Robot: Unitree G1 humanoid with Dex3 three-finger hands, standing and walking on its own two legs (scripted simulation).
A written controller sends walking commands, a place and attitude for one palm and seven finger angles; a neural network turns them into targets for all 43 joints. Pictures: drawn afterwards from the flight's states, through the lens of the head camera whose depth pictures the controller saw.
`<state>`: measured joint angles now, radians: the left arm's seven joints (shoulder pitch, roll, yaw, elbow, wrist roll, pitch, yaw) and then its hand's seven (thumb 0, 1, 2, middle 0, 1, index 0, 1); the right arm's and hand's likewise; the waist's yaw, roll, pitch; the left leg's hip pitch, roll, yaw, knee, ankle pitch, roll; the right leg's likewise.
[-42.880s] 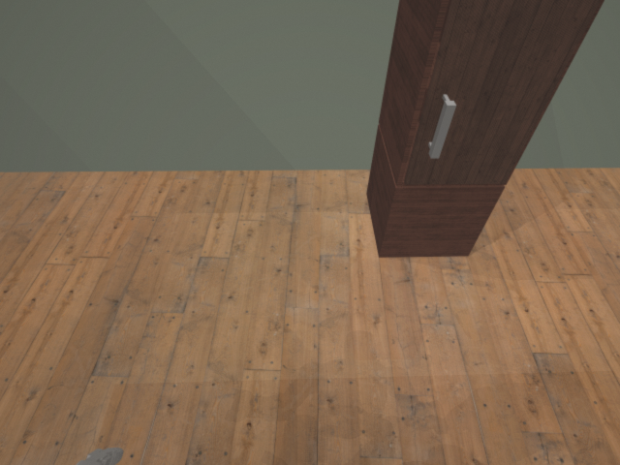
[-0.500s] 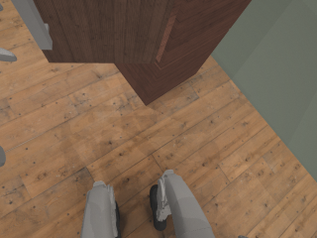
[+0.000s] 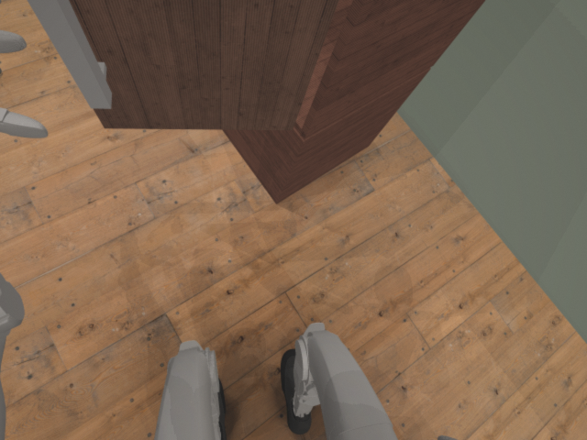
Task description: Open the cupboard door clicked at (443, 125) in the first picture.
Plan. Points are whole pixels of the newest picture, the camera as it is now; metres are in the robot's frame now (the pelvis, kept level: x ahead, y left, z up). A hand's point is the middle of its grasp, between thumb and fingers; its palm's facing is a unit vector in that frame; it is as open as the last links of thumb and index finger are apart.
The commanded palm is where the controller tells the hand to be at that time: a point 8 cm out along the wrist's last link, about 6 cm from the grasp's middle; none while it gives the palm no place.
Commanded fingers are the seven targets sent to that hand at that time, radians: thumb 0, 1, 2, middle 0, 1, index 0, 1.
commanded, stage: move the hooked fingers beside the handle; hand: left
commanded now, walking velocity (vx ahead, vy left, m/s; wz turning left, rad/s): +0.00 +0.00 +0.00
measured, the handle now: (78, 39) +0.59 +0.21 +0.04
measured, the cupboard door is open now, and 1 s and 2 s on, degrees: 60 60 58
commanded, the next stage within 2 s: slide the fingers in behind the handle in 0.26 s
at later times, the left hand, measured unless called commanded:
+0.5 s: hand (0, 71) +0.54 +0.28 +0.04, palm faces +0.01 -1.00 -0.04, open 14.0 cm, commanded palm +0.53 +0.29 +0.04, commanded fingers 0.00 -0.50 0.30 -0.30 -1.20 -0.30 -1.20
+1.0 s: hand (34, 73) +0.54 +0.25 +0.04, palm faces +0.02 -1.00 -0.02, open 14.0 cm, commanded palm +0.53 +0.26 +0.04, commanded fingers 0.00 -0.50 0.30 -0.30 -1.20 -0.30 -1.20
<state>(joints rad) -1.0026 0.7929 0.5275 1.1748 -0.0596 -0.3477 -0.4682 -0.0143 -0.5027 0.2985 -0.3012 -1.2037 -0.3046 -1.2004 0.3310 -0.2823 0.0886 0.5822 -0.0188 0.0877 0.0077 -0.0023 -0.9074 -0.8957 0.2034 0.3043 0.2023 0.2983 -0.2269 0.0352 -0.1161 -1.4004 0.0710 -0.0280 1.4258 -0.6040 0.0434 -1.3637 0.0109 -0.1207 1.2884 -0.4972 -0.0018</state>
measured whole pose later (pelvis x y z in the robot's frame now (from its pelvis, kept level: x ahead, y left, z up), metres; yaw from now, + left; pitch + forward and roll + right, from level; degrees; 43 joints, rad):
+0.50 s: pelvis -0.01 +0.00 -0.01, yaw +0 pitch +33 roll -8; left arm -1.03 0.81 0.53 1.17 -0.06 -0.35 -0.47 -0.01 -0.50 0.30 -0.30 -1.20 -0.30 -1.20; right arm 0.33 -0.27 0.10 0.59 -0.02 0.09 0.01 0.00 -0.91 -0.90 0.20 0.30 0.20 0.30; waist -0.23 0.04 -0.11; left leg -1.44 0.07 -0.03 1.46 -0.61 0.04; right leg -1.41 0.01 -0.12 1.32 -0.50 0.00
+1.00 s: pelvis +0.00 +0.00 +0.00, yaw +0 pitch +33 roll -7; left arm -1.01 0.70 0.48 1.16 -0.05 -0.37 -0.37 -0.01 -0.50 0.30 -0.30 -1.20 -0.29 -1.20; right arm 0.34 -0.27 0.08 0.61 -0.03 0.09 0.02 0.00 -0.91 -0.90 0.20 0.30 0.20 0.30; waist -0.23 0.04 -0.12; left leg -1.41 0.06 -0.03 1.43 -0.60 0.05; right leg -1.37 0.01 -0.12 1.30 -0.50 0.00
